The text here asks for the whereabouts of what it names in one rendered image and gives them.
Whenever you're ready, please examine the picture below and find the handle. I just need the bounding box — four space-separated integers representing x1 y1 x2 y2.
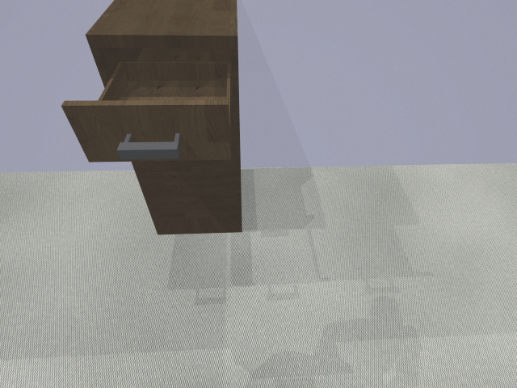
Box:
117 133 180 160

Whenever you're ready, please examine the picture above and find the drawer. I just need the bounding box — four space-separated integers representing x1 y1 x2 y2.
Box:
61 61 232 162

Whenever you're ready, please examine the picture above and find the cabinet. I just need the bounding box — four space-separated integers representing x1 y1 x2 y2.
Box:
86 0 242 235

